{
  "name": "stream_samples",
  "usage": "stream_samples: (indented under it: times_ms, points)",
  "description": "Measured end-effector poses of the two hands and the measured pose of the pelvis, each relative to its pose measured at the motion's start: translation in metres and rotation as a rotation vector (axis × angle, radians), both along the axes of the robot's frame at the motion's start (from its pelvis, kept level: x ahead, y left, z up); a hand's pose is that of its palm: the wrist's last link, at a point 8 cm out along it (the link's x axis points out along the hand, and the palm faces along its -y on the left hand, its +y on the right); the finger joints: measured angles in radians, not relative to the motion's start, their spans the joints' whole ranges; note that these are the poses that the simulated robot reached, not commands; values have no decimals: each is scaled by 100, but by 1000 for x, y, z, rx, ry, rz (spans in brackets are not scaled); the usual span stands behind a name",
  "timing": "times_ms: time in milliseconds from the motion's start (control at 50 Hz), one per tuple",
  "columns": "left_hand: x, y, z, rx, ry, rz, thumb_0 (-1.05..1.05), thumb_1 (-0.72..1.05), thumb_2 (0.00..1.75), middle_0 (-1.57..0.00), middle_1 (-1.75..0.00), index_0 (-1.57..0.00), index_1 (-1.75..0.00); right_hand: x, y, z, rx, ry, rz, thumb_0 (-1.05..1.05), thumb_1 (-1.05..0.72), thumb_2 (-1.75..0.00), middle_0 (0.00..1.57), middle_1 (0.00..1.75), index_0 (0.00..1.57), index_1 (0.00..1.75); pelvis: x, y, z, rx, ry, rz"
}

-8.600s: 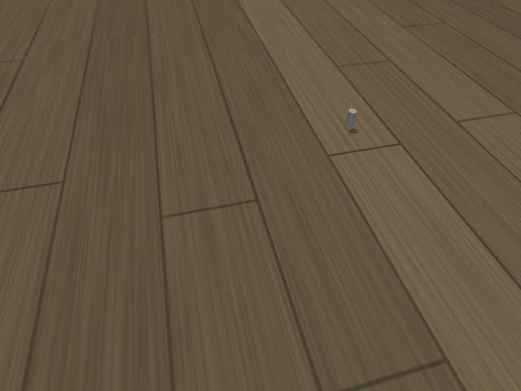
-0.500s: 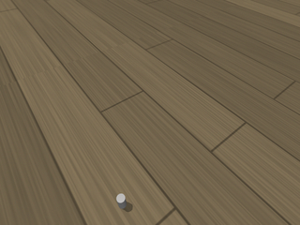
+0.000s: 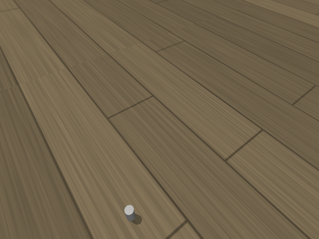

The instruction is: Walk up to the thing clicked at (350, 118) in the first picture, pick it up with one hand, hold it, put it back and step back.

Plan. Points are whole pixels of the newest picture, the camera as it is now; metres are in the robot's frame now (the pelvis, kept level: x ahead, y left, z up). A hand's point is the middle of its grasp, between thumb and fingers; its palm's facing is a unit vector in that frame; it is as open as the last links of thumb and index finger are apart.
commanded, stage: go down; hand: left
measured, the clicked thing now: (130, 213) +0.38 +0.15 -0.72
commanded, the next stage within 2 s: none
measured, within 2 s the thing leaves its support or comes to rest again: neither
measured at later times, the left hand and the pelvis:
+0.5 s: hand out of the picture +0.14 +0.27 -0.20, palm faces +0.05 -0.95 -0.32, open 16.2 cm; pelvis -0.01 +0.00 -0.06, yaw +0 degrees
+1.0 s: hand out of the picture +0.14 +0.28 -0.22, palm faces +0.05 -0.96 -0.27, open 17.3 cm; pelvis -0.02 +0.00 -0.11, yaw +0 degrees
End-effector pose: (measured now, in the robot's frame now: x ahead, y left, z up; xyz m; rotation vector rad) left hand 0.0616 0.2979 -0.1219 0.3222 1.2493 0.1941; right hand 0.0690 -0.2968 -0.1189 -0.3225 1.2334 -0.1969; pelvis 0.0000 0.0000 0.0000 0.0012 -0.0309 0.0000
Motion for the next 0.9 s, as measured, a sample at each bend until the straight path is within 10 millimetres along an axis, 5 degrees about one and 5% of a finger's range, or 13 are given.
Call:
stream_samples:
  times_ms: [120,260,380,560,740,900]
  points:
    - [42,-6,-5,-20,-128,53,1,75,75,-12,-21,-12,-20,10,16,-1,19,-118,10,1,-93,-90,20,30,21,30,-13,-1,-8,-7,70,15]
    - [85,3,-13,-24,-190,12,1,36,41,-8,-13,-8,-12,2,32,-10,50,-155,-22,1,-93,-90,20,30,21,30,-17,-4,-23,-13,155,-2]
    - [80,10,-25,-17,-153,15,0,1,21,-8,-9,-8,-8,4,35,-22,61,-191,-32,1,-90,-89,21,30,21,30,-14,-1,-38,-20,205,-4]
    - [67,15,-44,-22,-193,23,0,-39,10,-9,-9,-9,-9,39,36,-39,35,-304,17,1,-86,-88,20,30,21,30,-14,0,-68,-25,273,-1]
    - [62,18,-48,-27,-189,31,0,-51,7,-10,-8,-9,-8,75,44,-38,22,-420,66,1,-85,-88,21,30,21,30,-10,-3,-81,-36,305,5]
    - [64,24,-60,-50,-231,26,0,-53,7,-9,-8,-8,-8,83,43,-50,6,-460,105,1,-85,-88,21,30,21,30,-13,-4,-99,-43,347,8]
